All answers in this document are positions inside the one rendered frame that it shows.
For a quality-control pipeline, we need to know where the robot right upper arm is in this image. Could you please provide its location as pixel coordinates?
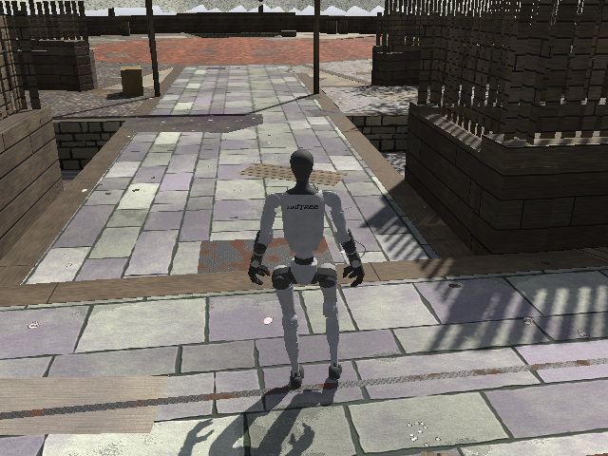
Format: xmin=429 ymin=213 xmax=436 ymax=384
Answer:
xmin=322 ymin=191 xmax=351 ymax=243

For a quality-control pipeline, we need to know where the robot left upper arm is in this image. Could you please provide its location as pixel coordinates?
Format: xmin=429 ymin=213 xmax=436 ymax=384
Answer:
xmin=257 ymin=192 xmax=283 ymax=245

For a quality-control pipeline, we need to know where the robot right forearm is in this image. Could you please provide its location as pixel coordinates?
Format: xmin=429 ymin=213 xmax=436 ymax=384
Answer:
xmin=341 ymin=228 xmax=362 ymax=268

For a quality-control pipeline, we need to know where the left robot shin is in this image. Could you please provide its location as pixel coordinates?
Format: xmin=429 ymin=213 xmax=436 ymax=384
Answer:
xmin=282 ymin=315 xmax=300 ymax=377

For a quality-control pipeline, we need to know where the robot left forearm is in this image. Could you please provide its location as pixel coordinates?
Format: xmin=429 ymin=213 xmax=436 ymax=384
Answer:
xmin=250 ymin=230 xmax=268 ymax=268

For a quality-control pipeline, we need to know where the robot left thigh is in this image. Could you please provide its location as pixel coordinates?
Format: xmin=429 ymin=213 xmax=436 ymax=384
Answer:
xmin=272 ymin=265 xmax=299 ymax=332

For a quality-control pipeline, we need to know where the left robot hand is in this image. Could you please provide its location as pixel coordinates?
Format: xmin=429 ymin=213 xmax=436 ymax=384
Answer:
xmin=248 ymin=264 xmax=270 ymax=285

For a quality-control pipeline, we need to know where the right robot hand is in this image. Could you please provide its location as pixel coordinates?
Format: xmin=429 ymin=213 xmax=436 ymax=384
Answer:
xmin=343 ymin=263 xmax=365 ymax=287

